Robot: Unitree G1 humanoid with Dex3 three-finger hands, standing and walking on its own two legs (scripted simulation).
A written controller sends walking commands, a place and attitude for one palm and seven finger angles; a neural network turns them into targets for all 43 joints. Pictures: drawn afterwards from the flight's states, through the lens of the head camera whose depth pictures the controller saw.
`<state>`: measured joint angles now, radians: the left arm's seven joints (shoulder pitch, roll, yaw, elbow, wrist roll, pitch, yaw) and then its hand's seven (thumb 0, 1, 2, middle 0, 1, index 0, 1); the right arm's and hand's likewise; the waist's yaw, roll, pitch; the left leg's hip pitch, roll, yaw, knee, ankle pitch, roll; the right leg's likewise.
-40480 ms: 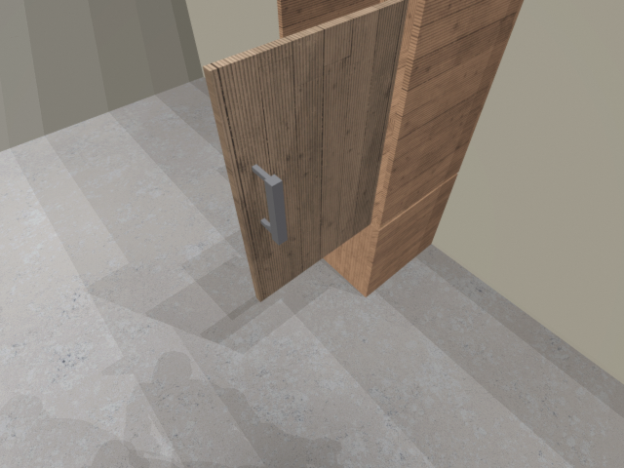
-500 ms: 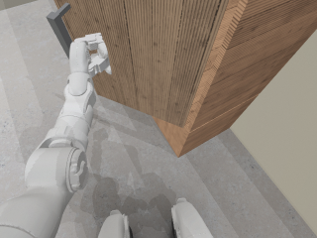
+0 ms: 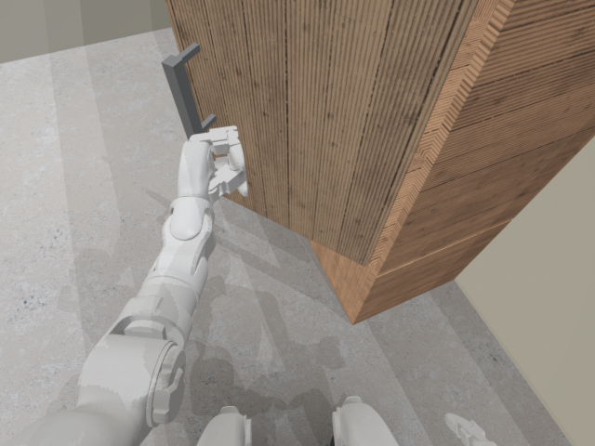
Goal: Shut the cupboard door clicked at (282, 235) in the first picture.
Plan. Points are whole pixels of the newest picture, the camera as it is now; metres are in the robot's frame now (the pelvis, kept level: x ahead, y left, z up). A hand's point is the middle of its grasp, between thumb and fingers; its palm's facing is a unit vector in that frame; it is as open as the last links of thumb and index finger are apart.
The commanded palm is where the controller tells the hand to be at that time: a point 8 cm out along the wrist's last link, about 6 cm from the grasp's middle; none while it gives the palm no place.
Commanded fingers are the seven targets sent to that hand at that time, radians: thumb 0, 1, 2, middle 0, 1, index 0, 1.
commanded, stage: draw the hand back to the body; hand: left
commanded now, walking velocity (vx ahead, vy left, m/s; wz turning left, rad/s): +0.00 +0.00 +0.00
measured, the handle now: (194, 96) +0.64 +0.14 +0.07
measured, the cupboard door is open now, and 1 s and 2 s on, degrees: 37 37 37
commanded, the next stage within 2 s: step back with the hand held close in 1.54 s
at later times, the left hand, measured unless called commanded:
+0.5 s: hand (157, 227) +0.34 +0.13 +0.15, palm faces -0.08 -0.99 -0.08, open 3.1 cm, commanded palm +0.31 +0.19 +0.16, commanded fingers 0.00 0.90 0.90 -1.08 -1.26 -1.08 -1.26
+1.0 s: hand out of the picture +0.25 +0.24 +0.21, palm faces +0.35 -0.86 -0.36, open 4.8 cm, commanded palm +0.20 +0.28 +0.23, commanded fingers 0.00 0.90 0.90 -0.39 -0.51 -0.39 -0.51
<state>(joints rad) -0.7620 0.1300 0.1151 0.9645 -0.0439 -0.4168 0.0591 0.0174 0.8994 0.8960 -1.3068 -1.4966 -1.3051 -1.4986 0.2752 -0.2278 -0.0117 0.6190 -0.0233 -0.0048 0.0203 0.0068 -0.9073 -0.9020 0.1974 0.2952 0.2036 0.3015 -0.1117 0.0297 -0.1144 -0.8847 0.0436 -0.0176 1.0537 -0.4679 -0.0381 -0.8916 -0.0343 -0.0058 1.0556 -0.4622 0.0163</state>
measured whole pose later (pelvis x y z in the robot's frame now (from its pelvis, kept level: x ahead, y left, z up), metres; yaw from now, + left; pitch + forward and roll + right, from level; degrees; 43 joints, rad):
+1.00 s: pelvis +0.04 +0.01 +0.08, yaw +0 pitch -5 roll +0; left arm 0.33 0.31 0.20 -0.26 -0.05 -0.02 0.09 0.02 0.90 0.90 -0.66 -0.79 -0.66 -0.79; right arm 0.19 -0.21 0.06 0.60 0.00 -0.04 -0.09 0.01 -0.90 -0.90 0.20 0.30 0.21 0.30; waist 0.06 0.08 0.01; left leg -0.08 0.03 0.00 0.42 -0.26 -0.02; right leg -0.08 -0.05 -0.02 0.43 -0.26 0.03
